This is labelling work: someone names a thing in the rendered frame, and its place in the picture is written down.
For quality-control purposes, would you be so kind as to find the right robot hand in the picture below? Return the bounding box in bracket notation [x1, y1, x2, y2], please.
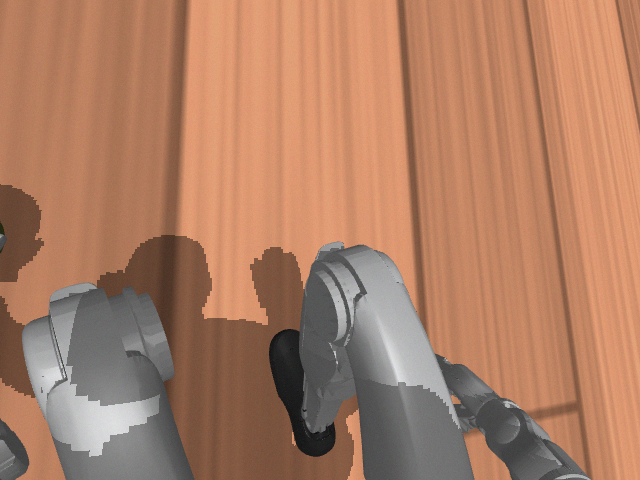
[435, 354, 501, 433]

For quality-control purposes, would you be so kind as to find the cup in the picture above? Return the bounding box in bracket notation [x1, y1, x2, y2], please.
[0, 222, 5, 253]

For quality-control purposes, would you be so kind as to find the right robot foot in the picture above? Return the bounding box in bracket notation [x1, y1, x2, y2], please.
[269, 329, 336, 457]

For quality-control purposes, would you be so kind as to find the left robot arm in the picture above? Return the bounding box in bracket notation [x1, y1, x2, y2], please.
[0, 419, 29, 480]

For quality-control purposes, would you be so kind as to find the right robot arm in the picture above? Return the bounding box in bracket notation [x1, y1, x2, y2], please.
[475, 398, 591, 480]

